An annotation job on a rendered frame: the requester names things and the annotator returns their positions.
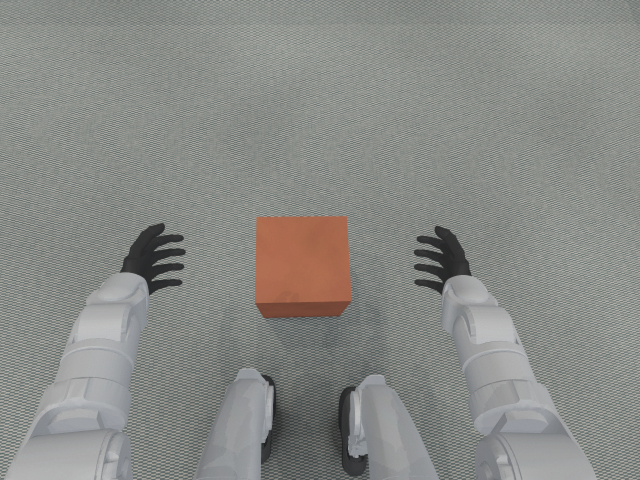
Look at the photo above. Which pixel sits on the carton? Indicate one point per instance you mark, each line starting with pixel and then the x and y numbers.
pixel 302 266

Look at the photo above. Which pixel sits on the right robot thigh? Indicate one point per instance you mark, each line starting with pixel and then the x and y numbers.
pixel 395 448

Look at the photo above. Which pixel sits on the right robot hand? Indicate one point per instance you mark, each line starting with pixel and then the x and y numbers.
pixel 453 258

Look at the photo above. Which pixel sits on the right robot forearm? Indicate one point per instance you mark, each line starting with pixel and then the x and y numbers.
pixel 504 393

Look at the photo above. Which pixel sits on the left robot forearm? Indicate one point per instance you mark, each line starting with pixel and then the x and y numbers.
pixel 91 388

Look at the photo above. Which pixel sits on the right robot upper arm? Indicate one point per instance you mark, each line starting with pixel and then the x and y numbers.
pixel 530 456

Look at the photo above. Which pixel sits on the left robot hand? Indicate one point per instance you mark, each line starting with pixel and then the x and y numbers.
pixel 142 256

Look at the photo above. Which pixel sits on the left robot upper arm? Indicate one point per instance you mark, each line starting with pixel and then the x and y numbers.
pixel 102 454

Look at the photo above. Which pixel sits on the left robot foot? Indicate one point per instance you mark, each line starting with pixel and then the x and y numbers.
pixel 266 447

